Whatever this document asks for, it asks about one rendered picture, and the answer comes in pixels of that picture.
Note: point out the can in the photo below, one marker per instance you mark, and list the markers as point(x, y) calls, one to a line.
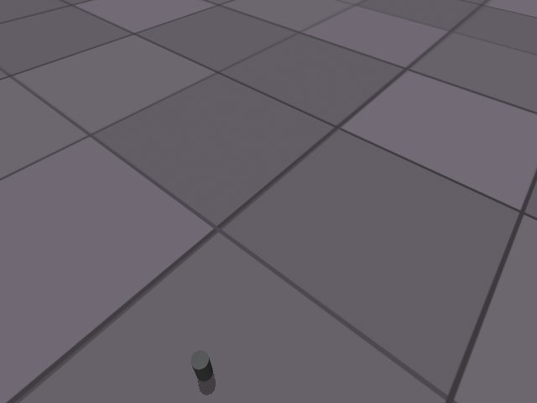
point(201, 365)

